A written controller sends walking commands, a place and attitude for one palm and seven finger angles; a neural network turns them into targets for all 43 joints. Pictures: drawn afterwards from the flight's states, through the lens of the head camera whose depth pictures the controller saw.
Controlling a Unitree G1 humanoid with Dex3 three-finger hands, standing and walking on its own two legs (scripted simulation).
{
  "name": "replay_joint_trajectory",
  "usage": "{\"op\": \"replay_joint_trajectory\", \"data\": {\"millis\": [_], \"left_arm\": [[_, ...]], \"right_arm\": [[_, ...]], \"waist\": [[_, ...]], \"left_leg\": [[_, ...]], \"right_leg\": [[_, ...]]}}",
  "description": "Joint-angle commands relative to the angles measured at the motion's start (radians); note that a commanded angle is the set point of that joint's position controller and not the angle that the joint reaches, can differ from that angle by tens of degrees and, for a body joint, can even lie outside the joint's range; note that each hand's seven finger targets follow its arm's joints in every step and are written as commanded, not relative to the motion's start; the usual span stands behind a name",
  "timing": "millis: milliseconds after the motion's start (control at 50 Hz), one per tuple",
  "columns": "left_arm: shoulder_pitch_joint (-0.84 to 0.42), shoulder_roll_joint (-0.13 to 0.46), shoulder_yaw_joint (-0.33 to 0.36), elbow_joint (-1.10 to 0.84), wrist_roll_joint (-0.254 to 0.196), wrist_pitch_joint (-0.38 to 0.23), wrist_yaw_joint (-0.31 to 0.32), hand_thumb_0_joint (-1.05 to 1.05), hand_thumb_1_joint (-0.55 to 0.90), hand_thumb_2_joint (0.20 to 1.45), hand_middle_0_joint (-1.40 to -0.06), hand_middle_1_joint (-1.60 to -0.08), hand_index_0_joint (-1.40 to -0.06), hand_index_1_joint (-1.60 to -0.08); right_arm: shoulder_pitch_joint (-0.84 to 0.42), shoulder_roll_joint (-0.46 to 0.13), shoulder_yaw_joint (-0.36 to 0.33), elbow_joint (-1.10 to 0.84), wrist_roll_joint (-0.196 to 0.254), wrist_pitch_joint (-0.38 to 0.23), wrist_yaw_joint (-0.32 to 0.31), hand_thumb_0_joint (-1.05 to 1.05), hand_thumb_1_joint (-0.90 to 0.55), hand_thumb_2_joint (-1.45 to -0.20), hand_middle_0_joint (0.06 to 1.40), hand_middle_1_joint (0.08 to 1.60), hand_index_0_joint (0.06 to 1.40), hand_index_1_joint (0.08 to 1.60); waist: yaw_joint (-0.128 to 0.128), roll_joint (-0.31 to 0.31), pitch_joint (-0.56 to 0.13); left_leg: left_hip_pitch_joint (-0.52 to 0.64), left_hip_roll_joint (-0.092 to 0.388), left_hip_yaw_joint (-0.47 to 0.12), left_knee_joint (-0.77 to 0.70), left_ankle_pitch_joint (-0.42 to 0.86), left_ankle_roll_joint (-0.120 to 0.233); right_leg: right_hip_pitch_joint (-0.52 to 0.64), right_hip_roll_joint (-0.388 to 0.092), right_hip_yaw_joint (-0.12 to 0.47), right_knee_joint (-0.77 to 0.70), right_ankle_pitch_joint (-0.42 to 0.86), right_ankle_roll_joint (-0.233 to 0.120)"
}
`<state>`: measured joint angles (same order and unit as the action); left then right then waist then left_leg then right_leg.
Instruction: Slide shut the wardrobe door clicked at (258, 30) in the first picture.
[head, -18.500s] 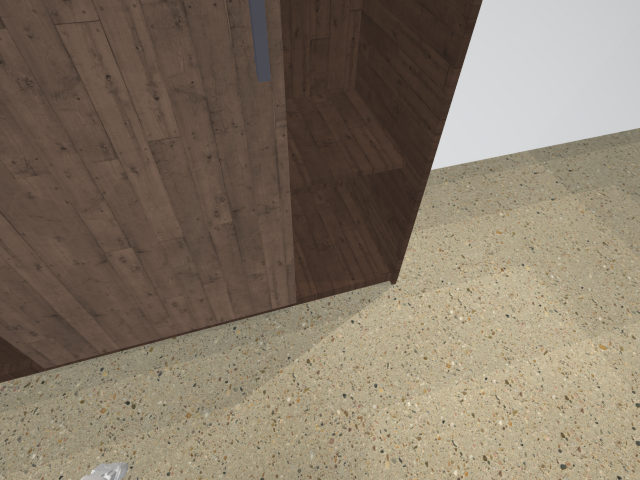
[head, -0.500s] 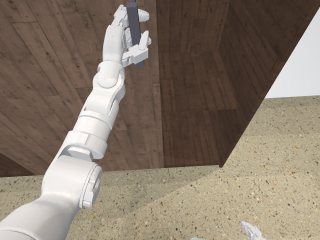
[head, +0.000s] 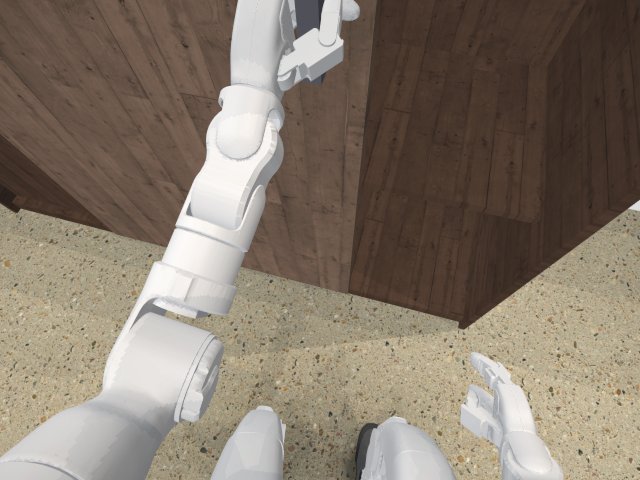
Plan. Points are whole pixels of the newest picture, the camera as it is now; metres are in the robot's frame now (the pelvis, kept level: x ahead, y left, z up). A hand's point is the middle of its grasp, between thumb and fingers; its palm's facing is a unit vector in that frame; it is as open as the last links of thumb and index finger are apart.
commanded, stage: step sideways, sliding the door along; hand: left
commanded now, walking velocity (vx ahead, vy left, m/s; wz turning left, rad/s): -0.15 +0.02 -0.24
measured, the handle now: out of the picture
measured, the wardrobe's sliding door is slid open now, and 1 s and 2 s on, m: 0.35 0.13 0.00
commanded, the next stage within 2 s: none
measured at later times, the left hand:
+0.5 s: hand (445, 64) +0.44 -0.05 +0.22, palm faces -0.20 -0.98 -0.04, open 6.3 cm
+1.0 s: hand (596, 95) +0.42 -0.17 +0.22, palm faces -0.33 -0.94 -0.10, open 6.7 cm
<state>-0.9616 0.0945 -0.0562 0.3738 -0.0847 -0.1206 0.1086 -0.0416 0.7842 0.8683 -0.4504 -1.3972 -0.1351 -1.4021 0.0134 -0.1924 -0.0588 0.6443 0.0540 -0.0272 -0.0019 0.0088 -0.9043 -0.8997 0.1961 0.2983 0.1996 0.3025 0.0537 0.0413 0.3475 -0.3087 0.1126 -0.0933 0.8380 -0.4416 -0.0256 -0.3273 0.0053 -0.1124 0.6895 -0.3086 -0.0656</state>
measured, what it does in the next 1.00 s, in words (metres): steps to the right: left foot, then left foot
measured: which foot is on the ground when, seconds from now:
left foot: up 0.00-0.04, down 0.06-0.24, up 0.26-0.38, down 0.40-1.00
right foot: down 0.00-0.44, up 0.46-0.58, down 0.60-1.00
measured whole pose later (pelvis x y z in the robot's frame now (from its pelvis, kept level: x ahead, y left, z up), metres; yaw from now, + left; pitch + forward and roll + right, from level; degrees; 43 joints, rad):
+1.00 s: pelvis +0.07 -0.14 +0.00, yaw -4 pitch -2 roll +1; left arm -0.55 0.06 -0.30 -0.07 -0.04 -0.17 0.11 -0.03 0.74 0.78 -0.42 -1.40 -0.13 -1.31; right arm -0.02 -0.18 -0.05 0.55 0.03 -0.06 0.04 0.01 -0.90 -0.90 0.19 0.30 0.20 0.30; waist 0.07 0.04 0.28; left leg -0.23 0.21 0.18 0.61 -0.30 -0.11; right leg -0.35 0.00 -0.06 0.71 -0.30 -0.03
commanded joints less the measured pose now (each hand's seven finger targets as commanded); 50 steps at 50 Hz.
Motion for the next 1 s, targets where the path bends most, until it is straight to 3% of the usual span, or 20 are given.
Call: {"op": "replay_joint_trajectory", "data": {"millis": [0, 40, 100, 140, 180, 220, 260, 300, 340, 380, 420, 480, 600, 620, 660, 680, 780, 860, 880, 980], "left_arm": [[-0.593, -0.185, -0.300, -0.426, 0.038, -0.104, -0.096, 0.000, 0.900, 0.900, -0.450, -1.400, -0.450, -1.400], [-0.548, -0.219, -0.327, -0.430, 0.008, -0.109, -0.111, 0.000, 0.900, 0.900, -0.450, -1.400, -0.450, -1.400], [-0.523, -0.233, -0.352, -0.501, 0.017, -0.118, -0.124, 0.000, 0.900, 0.900, -0.450, -1.400, -0.450, -1.400], [-0.471, -0.229, -0.351, -0.515, 0.024, -0.118, -0.125, 0.000, 0.900, 0.900, -0.450, -1.400, -0.450, -1.400], [-0.451, -0.199, -0.347, -0.577, 0.049, -0.115, -0.120, 0.000, 0.900, 0.900, -0.450, -1.400, -0.450, -1.400], [-0.355, -0.190, -0.341, -0.542, 0.057, -0.113, -0.118, 0.000, 0.900, 0.900, -0.450, -1.400, -0.450, -1.400], [-0.309, -0.265, -0.431, -0.713, 0.049, -0.128, -0.125, 0.000, 0.900, 0.900, -0.450, -1.400, -0.450, -1.400], [-0.289, -0.275, -0.461, -0.767, 0.063, -0.133, -0.113, 0.000, 0.900, 0.900, -0.450, -1.400, -0.450, -1.400], [-0.244, -0.282, -0.484, -0.795, 0.062, -0.138, -0.119, 0.000, 0.900, 0.900, -0.450, -1.400, -0.450, -1.400], [-0.218, -0.313, -0.534, -0.803, 0.057, -0.145, -0.123, 0.000, 0.900, 0.900, -0.450, -1.400, -0.450, -1.400], [-0.197, -0.315, -0.517, -0.857, 0.053, -0.167, -0.132, 0.000, 0.900, 0.900, -0.450, -1.400, -0.450, -1.400], [-0.202, -0.292, -0.495, -0.856, 0.064, -0.163, -0.123, 0.000, 0.900, 0.900, -0.450, -1.400, -0.450, -1.400], [-0.155, -0.215, -0.416, -0.840, 0.076, -0.166, -0.106, 0.000, 0.900, 0.900, -0.450, -1.400, -0.450, -1.400], [-0.126, -0.196, -0.389, -0.837, 0.073, -0.174, -0.095, 0.000, 0.900, 0.900, -0.450, -1.400, -0.450, -1.400], [-0.009, -0.166, -0.360, -0.774, 0.069, -0.167, -0.081, 0.000, 0.900, 0.900, -0.450, -1.400, -0.450, -1.400], [0.062, -0.189, -0.387, -0.806, 0.064, -0.149, -0.074, 0.000, 0.900, 0.900, -0.450, -1.400, -0.450, -1.400], [-0.006, -0.192, -0.454, -0.953, 0.065, -0.185, -0.066, 0.000, 0.900, 0.900, -0.450, -1.400, -0.450, -1.400], [-0.093, -0.190, -0.402, -0.885, 0.075, -0.198, -0.082, 0.000, 0.900, 0.900, -0.450, -1.400, -0.450, -1.400], [-0.098, -0.179, -0.388, -0.854, 0.077, -0.195, -0.080, 0.000, 0.900, 0.900, -0.450, -1.400, -0.450, -1.400], [-0.183, -0.165, -0.356, -0.754, 0.101, -0.163, -0.072, 0.000, 0.900, 0.900, -0.450, -1.400, -0.450, -1.400]], "right_arm": [[-0.023, -0.055, -0.019, -0.106, -0.012, -0.071, -0.016, 0.000, -0.900, -0.900, 0.200, 0.300, 0.200, 0.300], [0.016, -0.101, -0.052, -0.129, -0.010, -0.074, 0.010, 0.000, -0.900, -0.900, 0.200, 0.300, 0.200, 0.300], [0.017, -0.101, -0.034, -0.169, -0.020, -0.088, 0.033, 0.000, -0.900, -0.900, 0.200, 0.300, 0.200, 0.300], [0.006, -0.111, -0.034, -0.181, -0.015, -0.093, 0.037, 0.000, -0.900, -0.900, 0.200, 0.300, 0.200, 0.300], [-0.023, -0.107, -0.023, -0.189, 0.003, -0.107, 0.032, 0.000, -0.900, -0.900, 0.200, 0.300, 0.200, 0.300], [-0.032, -0.070, -0.035, -0.197, 0.009, -0.096, 0.022, 0.000, -0.900, -0.900, 0.200, 0.300, 0.200, 0.300], [-0.032, -0.038, -0.007, -0.195, 0.001, -0.120, 0.016, 0.000, -0.900, -0.900, 0.200, 0.300, 0.200, 0.300], [-0.043, -0.046, -0.007, -0.188, -0.010, -0.120, 0.014, 0.000, -0.900, -0.900, 0.200, 0.300, 0.200, 0.300], [-0.048, -0.063, -0.022, -0.209, -0.010, -0.111, 0.023, 0.000, -0.900, -0.900, 0.200, 0.300, 0.200, 0.300], [-0.033, -0.106, -0.034, -0.214, -0.002, -0.107, 0.036, 0.000, -0.900, -0.900, 0.200, 0.300, 0.200, 0.300], [0.020, -0.102, -0.043, -0.234, -0.019, -0.120, 0.063, 0.000, -0.900, -0.900, 0.200, 0.300, 0.200, 0.300], [0.029, -0.099, -0.027, -0.244, -0.032, -0.126, 0.071, 0.000, -0.900, -0.900, 0.200, 0.300, 0.200, 0.300], [-0.078, -0.074, 0.009, -0.232, -0.012, -0.127, 0.036, 0.000, -0.900, -0.900, 0.200, 0.300, 0.200, 0.300], [-0.055, -0.068, -0.009, -0.220, 0.002, -0.126, 0.029, 0.000, -0.900, -0.900, 0.200, 0.300, 0.200, 0.300], [-0.072, -0.039, -0.020, -0.235, -0.004, -0.131, 0.010, 0.000, -0.900, -0.900, 0.200, 0.300, 0.200, 0.300], [-0.064, -0.019, -0.002, -0.221, -0.013, -0.139, 0.006, 0.000, -0.900, -0.900, 0.200, 0.300, 0.200, 0.300], [-0.116, -0.041, -0.005, -0.191, -0.008, -0.117, 0.013, 0.000, -0.900, -0.900, 0.200, 0.300, 0.200, 0.300], [-0.089, -0.067, -0.029, -0.230, -0.020, -0.085, 0.044, 0.000, -0.900, -0.900, 0.200, 0.300, 0.200, 0.300], [-0.098, -0.070, -0.022, -0.232, -0.024, -0.079, 0.042, 0.000, -0.900, -0.900, 0.200, 0.300, 0.200, 0.300], [-0.110, -0.072, -0.003, -0.222, 0.000, -0.045, 0.024, 0.000, -0.900, -0.900, 0.200, 0.300, 0.200, 0.300]], "waist": [[-0.115, -0.112, -0.737], [-0.106, 0.050, -0.820], [-0.108, 0.181, -0.719], [-0.090, 0.048, -0.699], [-0.082, -0.078, -0.704], [-0.049, -0.384, -0.670], [-0.059, -0.211, -0.675], [-0.070, -0.204, -0.749], [-0.069, -0.259, -0.792], [-0.087, -0.137, -0.811], [-0.097, 0.078, -0.828], [-0.105, 0.098, -0.747], [-0.111, 0.063, -0.615], [-0.103, -0.073, -0.665], [-0.057, -0.399, -0.685], [-0.065, -0.332, -0.653], [-0.096, -0.259, -0.810], [-0.104, 0.155, -0.809], [-0.091, 0.237, -0.776], [-0.109, 0.052, -0.657]], "left_leg": [[0.264, -0.022, 0.119, -0.343, 0.367, 0.035], [0.600, 0.248, -0.107, -0.292, 0.994, 0.178], [0.647, 0.284, -0.028, -0.211, 1.071, 0.203], [0.529, 0.216, 0.079, -0.108, 0.974, 0.140], [0.319, 0.079, 0.177, -0.005, 0.738, 0.064], [-0.087, -0.082, 0.124, 0.131, -0.038, 0.009], [-0.163, -0.085, 0.058, 0.030, -0.087, 0.025], [-0.058, -0.071, 0.099, -0.146, 0.101, 0.024], [0.141, -0.027, 0.130, -0.249, 0.338, 0.035], [0.407, 0.110, 0.084, -0.347, 0.769, 0.097], [0.792, 0.299, 0.022, -0.263, 1.361, 0.199], [0.805, 0.322, 0.052, -0.195, 1.295, 0.202], [0.302, 0.229, 0.230, -0.046, 0.899, 0.068], [0.290, 0.165, 0.238, 0.050, 0.802, 0.036], [-0.022, -0.052, 0.175, 0.159, -0.119, -0.013], [-0.063, -0.019, 0.134, 0.057, -0.186, 0.000], [0.241, 0.068, 0.196, -0.348, 0.347, 0.002], [0.656, 0.358, 0.139, -0.310, 1.307, 0.141], [0.623, 0.377, 0.155, -0.282, 1.320, 0.156], [0.342, 0.312, 0.220, -0.107, 0.960, 0.077]], "right_leg": [[0.305, -0.163, 0.160, 0.013, 0.848, -0.008], [-0.053, -0.056, 0.137, 0.169, 0.124, 0.069], [-0.161, -0.060, 0.187, 0.160, -0.110, 0.031], [0.036, -0.038, 0.137, -0.062, 0.091, 0.037], [0.292, -0.066, 0.129, -0.197, 0.693, 0.051], [0.572, -0.233, 0.460, -0.156, 1.286, -0.007], [0.607, -0.243, 0.438, -0.095, 1.354, 0.007], [0.587, -0.212, 0.354, -0.038, 1.312, -0.020], [0.454, -0.165, 0.325, -0.023, 1.145, 0.027], [0.214, -0.106, 0.278, 0.078, 0.821, 0.061], [-0.235, -0.020, 0.181, 0.261, -0.062, 0.058], [-0.344, -0.046, 0.167, 0.264, -0.162, 0.037], [0.171, -0.061, 0.041, -0.089, 0.417, 0.068], [0.251, -0.092, 0.109, -0.144, 0.734, 0.044], [0.463, -0.260, 0.422, -0.131, 1.552, -0.067], [0.466, -0.300, 0.406, -0.103, 1.571, -0.069], [0.396, -0.206, 0.249, -0.028, 1.235, -0.023], [-0.068, -0.059, 0.135, 0.096, -0.019, 0.047], [-0.087, -0.056, 0.149, 0.155, -0.079, 0.041], [0.164, -0.070, 0.071, -0.130, 0.234, 0.047]]}}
